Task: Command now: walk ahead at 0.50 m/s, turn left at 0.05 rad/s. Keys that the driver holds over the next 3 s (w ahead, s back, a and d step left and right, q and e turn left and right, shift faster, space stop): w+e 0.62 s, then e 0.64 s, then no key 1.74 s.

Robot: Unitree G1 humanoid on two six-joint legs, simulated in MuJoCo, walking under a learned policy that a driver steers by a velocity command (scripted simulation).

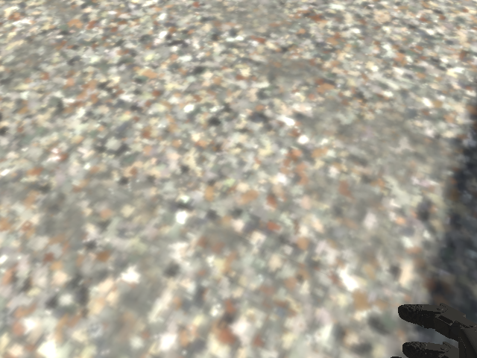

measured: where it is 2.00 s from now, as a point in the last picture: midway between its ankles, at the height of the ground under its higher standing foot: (302, 334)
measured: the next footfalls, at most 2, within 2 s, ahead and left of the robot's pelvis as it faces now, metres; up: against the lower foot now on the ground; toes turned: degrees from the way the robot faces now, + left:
left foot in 0.02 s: +0.17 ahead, +0.11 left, +0.00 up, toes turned +1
right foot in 0.56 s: +0.44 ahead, -0.15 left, +0.00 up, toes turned -17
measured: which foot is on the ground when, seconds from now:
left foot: up 0.00-0.00, down 0.02-0.56, up 0.58-0.98, down 1.00-1.00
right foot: down 0.00-0.04, up 0.06-0.54, down 0.56-1.00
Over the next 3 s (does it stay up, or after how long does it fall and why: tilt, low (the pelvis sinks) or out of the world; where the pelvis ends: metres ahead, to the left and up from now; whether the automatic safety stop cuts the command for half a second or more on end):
stays up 0.53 -0.09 0.01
